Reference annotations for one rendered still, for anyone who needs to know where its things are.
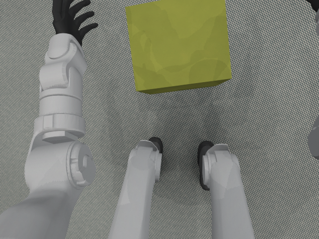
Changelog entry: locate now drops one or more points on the right robot shin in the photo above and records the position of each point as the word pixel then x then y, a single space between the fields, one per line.
pixel 224 147

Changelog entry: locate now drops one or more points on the left robot shin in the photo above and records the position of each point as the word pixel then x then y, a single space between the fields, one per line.
pixel 145 143

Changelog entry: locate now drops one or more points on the right robot upper arm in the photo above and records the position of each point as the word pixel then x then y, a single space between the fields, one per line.
pixel 313 140

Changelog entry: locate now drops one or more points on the left robot upper arm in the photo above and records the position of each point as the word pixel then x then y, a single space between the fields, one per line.
pixel 56 175

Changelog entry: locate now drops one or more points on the right robot hand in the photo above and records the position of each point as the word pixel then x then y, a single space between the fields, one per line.
pixel 314 4

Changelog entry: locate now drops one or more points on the robot shin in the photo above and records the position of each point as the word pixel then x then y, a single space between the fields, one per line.
pixel 224 147
pixel 145 143

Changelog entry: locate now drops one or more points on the left robot hand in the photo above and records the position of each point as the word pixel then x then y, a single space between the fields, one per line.
pixel 64 21

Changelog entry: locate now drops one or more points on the carton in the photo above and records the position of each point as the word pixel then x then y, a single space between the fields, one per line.
pixel 178 45

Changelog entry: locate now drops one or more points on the robot left forearm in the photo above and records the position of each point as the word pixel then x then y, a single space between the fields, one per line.
pixel 60 94

